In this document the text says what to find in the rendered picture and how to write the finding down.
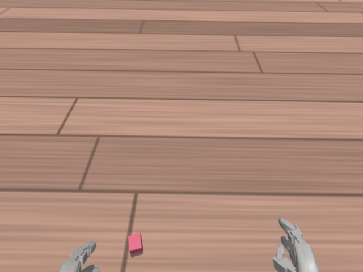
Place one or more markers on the small box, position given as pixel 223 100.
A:
pixel 135 243

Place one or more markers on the right robot hand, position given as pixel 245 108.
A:
pixel 301 253

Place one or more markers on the left robot hand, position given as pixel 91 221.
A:
pixel 78 257

